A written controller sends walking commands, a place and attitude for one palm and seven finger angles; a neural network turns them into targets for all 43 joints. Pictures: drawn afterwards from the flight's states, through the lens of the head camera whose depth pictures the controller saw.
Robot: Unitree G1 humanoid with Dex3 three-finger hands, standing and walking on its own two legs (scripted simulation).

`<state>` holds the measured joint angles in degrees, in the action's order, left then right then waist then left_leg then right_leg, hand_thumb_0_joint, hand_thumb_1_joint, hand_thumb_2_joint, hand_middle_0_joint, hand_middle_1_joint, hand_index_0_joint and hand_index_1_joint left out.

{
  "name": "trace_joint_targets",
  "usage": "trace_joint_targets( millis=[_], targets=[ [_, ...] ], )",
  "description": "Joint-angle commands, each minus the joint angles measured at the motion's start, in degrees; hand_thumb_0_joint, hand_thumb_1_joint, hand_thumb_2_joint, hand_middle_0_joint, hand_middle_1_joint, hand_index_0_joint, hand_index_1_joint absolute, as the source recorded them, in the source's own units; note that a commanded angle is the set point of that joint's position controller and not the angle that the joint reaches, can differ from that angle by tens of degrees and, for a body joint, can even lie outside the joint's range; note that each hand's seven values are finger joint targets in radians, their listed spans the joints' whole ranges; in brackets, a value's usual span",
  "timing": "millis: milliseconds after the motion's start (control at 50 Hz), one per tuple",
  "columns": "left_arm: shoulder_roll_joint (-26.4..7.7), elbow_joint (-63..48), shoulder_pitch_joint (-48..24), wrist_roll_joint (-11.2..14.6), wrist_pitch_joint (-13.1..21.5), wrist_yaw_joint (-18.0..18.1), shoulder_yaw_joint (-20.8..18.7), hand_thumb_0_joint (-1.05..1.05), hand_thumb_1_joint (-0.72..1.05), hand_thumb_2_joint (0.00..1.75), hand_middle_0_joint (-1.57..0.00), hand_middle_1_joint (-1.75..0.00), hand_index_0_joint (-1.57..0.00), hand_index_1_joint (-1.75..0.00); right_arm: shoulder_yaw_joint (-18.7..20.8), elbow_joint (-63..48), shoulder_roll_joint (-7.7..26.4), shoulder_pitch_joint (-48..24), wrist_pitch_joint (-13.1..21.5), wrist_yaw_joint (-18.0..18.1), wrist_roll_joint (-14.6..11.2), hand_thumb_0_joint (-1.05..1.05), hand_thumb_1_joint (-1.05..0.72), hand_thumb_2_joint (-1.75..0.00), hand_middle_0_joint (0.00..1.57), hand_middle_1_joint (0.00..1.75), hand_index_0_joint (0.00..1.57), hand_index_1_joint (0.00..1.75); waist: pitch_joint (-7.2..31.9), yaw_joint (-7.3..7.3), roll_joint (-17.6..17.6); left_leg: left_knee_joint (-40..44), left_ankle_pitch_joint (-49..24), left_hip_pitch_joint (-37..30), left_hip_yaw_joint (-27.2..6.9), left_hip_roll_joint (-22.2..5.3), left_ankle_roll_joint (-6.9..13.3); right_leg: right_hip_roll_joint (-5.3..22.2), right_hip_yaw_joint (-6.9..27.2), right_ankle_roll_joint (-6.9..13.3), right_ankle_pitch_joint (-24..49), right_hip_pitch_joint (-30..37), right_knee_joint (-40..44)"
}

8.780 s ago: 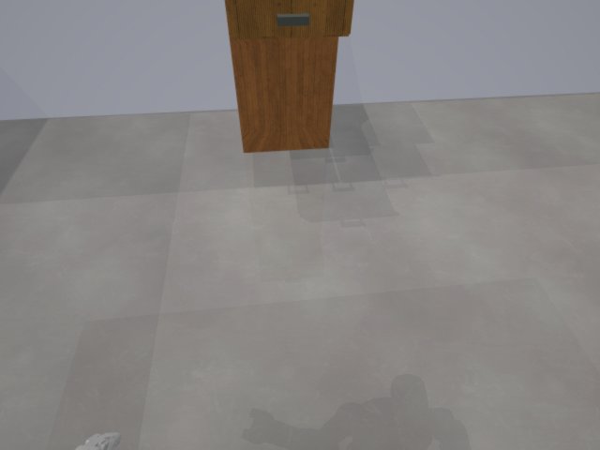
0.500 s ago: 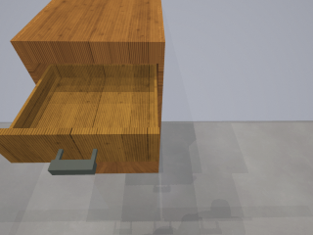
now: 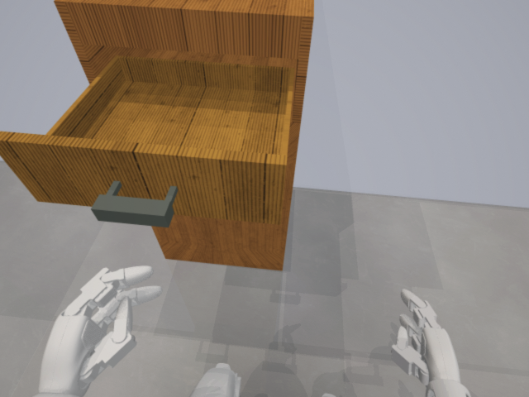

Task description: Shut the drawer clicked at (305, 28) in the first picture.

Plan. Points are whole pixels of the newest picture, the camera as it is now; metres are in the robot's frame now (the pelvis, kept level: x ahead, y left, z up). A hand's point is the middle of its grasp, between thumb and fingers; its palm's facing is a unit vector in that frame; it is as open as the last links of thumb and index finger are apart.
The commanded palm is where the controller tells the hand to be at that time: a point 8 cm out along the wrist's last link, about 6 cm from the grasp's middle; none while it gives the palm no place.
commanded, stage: raise the hand and make a fist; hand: left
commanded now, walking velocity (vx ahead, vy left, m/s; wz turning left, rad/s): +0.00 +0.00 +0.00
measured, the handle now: (139, 199) +0.36 +0.24 +0.10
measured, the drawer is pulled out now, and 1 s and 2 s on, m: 0.30 0.30 0.30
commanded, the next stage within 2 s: bring the fist close to the handle in 1.36 s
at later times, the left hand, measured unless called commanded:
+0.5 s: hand (121, 302) +0.20 +0.19 +0.13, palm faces +0.03 -0.99 -0.10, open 3.2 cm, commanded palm +0.15 +0.24 +0.15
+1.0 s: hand (88, 286) +0.18 +0.19 +0.20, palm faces +0.04 -0.99 -0.14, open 3.3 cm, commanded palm +0.13 +0.24 +0.20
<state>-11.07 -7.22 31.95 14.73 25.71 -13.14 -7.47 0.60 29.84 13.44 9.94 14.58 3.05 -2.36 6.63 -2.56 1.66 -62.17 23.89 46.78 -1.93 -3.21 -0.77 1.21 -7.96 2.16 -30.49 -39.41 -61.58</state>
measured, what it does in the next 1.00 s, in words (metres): rises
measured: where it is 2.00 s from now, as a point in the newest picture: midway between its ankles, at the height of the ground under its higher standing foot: outside the picture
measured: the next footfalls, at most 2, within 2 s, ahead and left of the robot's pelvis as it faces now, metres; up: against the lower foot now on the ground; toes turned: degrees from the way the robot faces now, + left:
none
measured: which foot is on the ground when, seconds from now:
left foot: down 0.00-1.00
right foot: down 0.00-1.00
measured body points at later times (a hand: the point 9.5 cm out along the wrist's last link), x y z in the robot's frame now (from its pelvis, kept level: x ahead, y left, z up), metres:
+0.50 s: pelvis +0.04 +0.00 +0.04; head +0.05 -0.01 +0.48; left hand +0.19 +0.24 +0.14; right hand +0.22 -0.25 -0.03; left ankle +0.07 +0.13 -0.66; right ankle +0.01 -0.10 -0.66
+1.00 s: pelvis +0.05 +0.00 +0.05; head +0.01 -0.02 +0.50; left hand +0.17 +0.24 +0.21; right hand +0.26 -0.20 +0.02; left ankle +0.07 +0.13 -0.66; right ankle +0.01 -0.10 -0.66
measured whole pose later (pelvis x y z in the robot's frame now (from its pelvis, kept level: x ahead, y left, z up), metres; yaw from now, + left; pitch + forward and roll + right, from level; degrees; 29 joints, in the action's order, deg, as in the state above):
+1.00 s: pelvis +0.05 +0.00 +0.05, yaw +0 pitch +1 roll -1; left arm -15.4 -28.5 40.6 19.2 6.3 -17.1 -14.0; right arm -3.1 32.8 12.5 12.9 21.1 4.0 -5.2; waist 6.7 -4.4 4.2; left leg -42.4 20.0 22.9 0.1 -2.8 -1.0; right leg 0.5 -6.4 1.2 -24.7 -15.8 -40.0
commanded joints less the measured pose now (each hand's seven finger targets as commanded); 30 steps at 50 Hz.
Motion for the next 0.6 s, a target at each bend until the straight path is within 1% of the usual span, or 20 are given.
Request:
trace_joint_targets(
  millis=[0, 60, 80, 100, 120, 140, 180, 200, 220, 280, 300, 360, 380, 400, 420, 480, 500, 520, 540, 580],
  targets=[
    [-9.34, -13.07, -4.80, 0.63, -2.35, -1.47, -4.26, 0.00, 0.90, 0.90, -0.76, -0.91, -0.76, -0.91, 2.22, -8.11, 5.96, -1.64, 2.68, 1.55, -0.43, 0.00, -0.90, -0.90, 0.20, 0.30, 0.20, 0.30, 5.16, 3.38, -0.07, 11.39, 2.06, -9.85, 0.41, 2.48, 2.79, -0.99, 9.57, -1.51, -5.31, 0.86, 20.12],
    [-9.22, -12.57, -0.63, 2.27, -5.30, -1.05, -7.92, 0.00, 0.90, 0.90, -0.82, -0.97, -0.82, -0.97, 2.36, -7.77, 4.91, -2.43, 2.01, 1.65, -0.60, 0.00, -0.90, -0.90, 0.20, 0.30, 0.20, 0.30, 5.39, 1.68, -2.02, 12.58, -3.24, -11.58, 0.93, 2.44, 2.50, -0.45, 9.17, -1.94, 0.34, 4.84, 21.29],
    [-8.54, -13.00, 0.88, 2.59, -5.83, -0.81, -7.85, 0.00, 0.90, 0.90, -0.84, -0.99, -0.84, -0.99, 2.22, -7.85, 4.68, -2.78, 1.92, 1.61, -0.60, 0.00, -0.90, -0.90, 0.20, 0.30, 0.20, 0.30, 5.01, 1.17, -1.17, 13.21, -4.33, -12.17, 1.05, 2.51, 2.45, -0.44, 8.74, -1.95, 2.12, 5.51, 21.30],
    [-9.58, -11.85, 2.08, 2.59, -6.28, -0.19, -9.61, 0.00, 0.90, 0.90, -0.86, -1.01, -0.86, -1.01, 2.21, -7.36, 4.46, -3.83, 1.79, 1.61, -0.47, 0.00, -0.90, -0.90, 0.20, 0.30, 0.20, 0.30, 4.45, 0.57, -1.97, 13.59, -5.34, -12.18, 0.89, 2.48, 2.42, -0.56, 8.45, -1.99, 3.94, 6.71, 21.11],
    [-8.50, -13.13, 2.84, 2.98, -6.07, 0.03, -9.16, 0.00, 0.90, 0.90, -0.88, -1.04, -0.88, -1.04, 2.14, -7.41, 4.17, -3.48, 1.86, 1.47, -0.45, 0.00, -0.90, -0.90, 0.20, 0.30, 0.20, 0.30, 4.64, 0.62, -2.74, 14.06, -6.86, -12.78, 0.86, 2.53, 2.40, -0.37, 8.11, -2.23, 6.59, 7.40, 20.98],
    [-8.95, -13.19, 4.34, 2.99, -5.88, 0.15, -10.01, 0.00, 0.90, 0.90, -0.90, -1.06, -0.90, -1.06, 2.44, -7.16, 4.15, -3.60, 1.97, 1.41, -0.56, 0.00, -0.90, -0.90, 0.20, 0.30, 0.20, 0.30, 4.49, 0.20, -2.12, 14.40, -7.70, -13.47, 1.12, 2.49, 2.30, -0.35, 7.96, -2.25, 8.24, 7.83, 21.02],
    [-8.63, -14.73, 4.95, 3.24, -5.09, -0.09, -9.59, 0.00, 0.90, 0.90, -0.94, -1.10, -0.94, -1.10, 2.54, -6.98, 4.14, -3.17, 2.49, 1.24, -0.56, 0.00, -0.90, -0.90, 0.20, 0.30, 0.20, 0.30, 4.48, 0.76, -2.92, 14.72, -9.25, -14.59, 1.18, 2.56, 2.34, -0.16, 7.90, -2.75, 12.00, 8.48, 21.20],
    [-9.57, -14.16, 6.24, 3.09, -4.73, -0.23, -10.53, 0.00, 0.90, 0.90, -0.96, -1.12, -0.96, -1.12, 2.55, -6.55, 4.32, -3.69, 2.65, 1.20, -0.49, 0.00, -0.90, -0.90, 0.20, 0.30, 0.20, 0.30, 4.36, 0.42, -3.66, 14.72, -10.01, -14.50, 1.09, 2.59, 2.35, -0.16, 8.07, -2.85, 13.57, 9.59, 21.24],
    [-8.22, -15.90, 6.19, 3.14, -4.04, -0.90, -8.83, 0.00, 0.90, 0.90, -0.98, -1.14, -0.98, -1.14, 2.54, -6.63, 4.43, -2.90, 3.04, 1.03, -0.62, 0.00, -0.90, -0.90, 0.20, 0.30, 0.20, 0.30, 4.79, 0.93, -1.86, 15.06, -11.12, -15.80, 1.28, 2.74, 2.42, -0.20, 7.71, -2.84, 15.59, 9.48, 20.97],
    [-7.26, -18.42, 7.18, 3.79, -2.78, -2.27, -7.03, 0.00, 0.90, 0.90, -1.04, -1.21, -1.04, -1.21, 2.78, -6.72, 4.83, -2.27, 4.68, 0.75, -0.87, 0.00, -0.90, -0.90, 0.20, 0.30, 0.20, 0.30, 5.48, 1.53, -2.09, 15.68, -12.31, -18.07, 1.20, 2.80, 2.55, -0.40, 6.80, -2.94, 18.27, 9.55, 20.96],
    [-7.81, -18.45, 7.69, 3.61, -2.69, -2.20, -7.50, 0.00, 0.90, 0.90, -1.06, -1.23, -1.06, -1.23, 2.76, -6.31, 5.03, -2.83, 4.92, 0.83, -0.76, 0.00, -0.90, -0.90, 0.20, 0.30, 0.20, 0.30, 4.53, 1.38, -2.93, 15.73, -12.70, -18.20, 0.98, 2.69, 2.72, -0.51, 6.75, -2.85, 18.82, 9.73, 21.26],
    [-7.87, -21.11, 8.33, 3.63, -2.54, -2.35, -7.23, 0.00, 0.90, 0.90, -1.12, -1.30, -1.12, -1.30, 2.94, -6.56, 5.14, -1.80, 5.77, 0.78, -1.08, 0.00, -0.90, -0.90, 0.20, 0.30, 0.20, 0.30, 5.59, 1.16, -0.77, 16.79, -13.88, -20.07, 1.22, 2.91, 2.68, -0.82, 5.83, -2.40, 19.76, 10.33, 20.92],
    [-7.88, -21.32, 8.20, 3.67, -2.75, -2.21, -7.15, 0.00, 0.90, 0.90, -1.14, -1.32, -1.14, -1.32, 2.84, -6.62, 5.08, -1.77, 5.93, 0.81, -1.12, 0.00, -0.90, -0.90, 0.20, 0.30, 0.20, 0.30, 4.99, 1.31, -1.43, 17.07, -13.66, -20.27, 1.12, 2.84, 2.68, -0.82, 5.80, -2.47, 19.67, 10.32, 21.29],
    [-9.40, -21.19, 8.78, 3.45, -2.94, -1.51, -9.25, 0.00, 0.90, 0.90, -1.16, -1.34, -1.16, -1.34, 3.00, -6.02, 5.00, -2.47, 5.79, 0.94, -1.14, 0.00, -0.90, -0.90, 0.20, 0.30, 0.20, 0.30, 4.47, 0.68, -2.10, 17.18, -13.73, -20.42, 1.08, 2.76, 2.72, -0.91, 5.88, -2.31, 19.57, 10.85, 21.80],
    [-8.08, -22.30, 9.85, 3.33, -3.11, -1.53, -8.09, 0.00, 0.90, 0.90, -1.18, -1.36, -1.18, -1.36, 2.95, -6.45, 4.97, -1.80, 5.84, 0.89, -1.19, 0.00, -0.90, -0.90, 0.20, 0.30, 0.20, 0.30, 5.48, 0.53, -1.03, 17.82, -14.47, -21.56, 1.46, 2.91, 2.68, -1.08, 5.28, -2.17, 20.44, 11.33, 21.39],
    [-7.80, -24.09, 10.74, 3.44, -4.57, -1.57, -7.67, 0.00, 0.90, 0.90, -1.24, -1.43, -1.24, -1.43, 2.57, -7.31, 4.67, -2.60, 6.15, 0.70, -1.54, 0.00, -0.90, -0.90, 0.20, 0.30, 0.20, 0.30, 4.82, 0.05, 0.32, 19.13, -15.25, -22.84, 1.41, 2.75, 2.61, -1.39, 4.15, -1.94, 21.56, 12.24, 21.54],
    [-8.33, -24.35, 10.69, 3.09, -5.16, -1.12, -8.07, 0.00, 0.90, 0.90, -1.26, -1.45, -1.26, -1.45, 2.38, -6.92, 4.83, -3.14, 5.98, 0.65, -1.40, 0.00, -0.90, -0.90, 0.20, 0.30, 0.20, 0.30, 4.29, 0.08, -0.52, 19.34, -15.53, -23.06, 1.15, 2.67, 2.74, -1.48, 3.90, -1.89, 21.98, 12.66, 21.88],
    [-6.75, -24.76, 11.95, 3.12, -5.86, -1.31, -6.66, 0.00, 0.90, 0.90, -1.28, -1.47, -1.28, -1.47, 2.35, -7.27, 4.58, -2.60, 5.86, 0.58, -1.57, 0.00, -0.90, -0.90, 0.20, 0.30, 0.20, 0.30, 4.07, 0.09, -0.49, 19.79, -15.97, -23.84, 1.37, 2.66, 2.69, -1.69, 3.67, -1.92, 22.70, 12.61, 22.00],
    [-7.31, -26.63, 11.21, 3.17, -6.44, -1.51, -6.60, 0.00, 0.90, 0.90, -1.30, -1.49, -1.30, -1.49, 2.17, -7.77, 4.68, -2.77, 6.04, 0.45, -1.61, 0.00, -0.90, -0.90, 0.20, 0.30, 0.20, 0.30, 4.78, 0.04, 0.67, 20.02, -16.81, -24.61, 1.37, 2.66, 2.70, -1.64, 3.54, -1.91, 23.84, 13.25, 21.99],
    [-8.38, -26.75, 12.55, 3.37, -8.06, -1.63, -8.08, 0.00, 0.90, 0.90, -1.34, -1.53, -1.34, -1.53, 1.90, -8.10, 4.37, -3.14, 6.10, 0.48, -1.74, 0.00, -0.90, -0.90, 0.20, 0.30, 0.20, 0.30, 4.72, -0.41, -0.42, 20.65, -17.22, -24.94, 1.29, 2.51, 2.60, -1.76, 3.36, -1.96, 24.73, 14.19, 22.59]
  ],
)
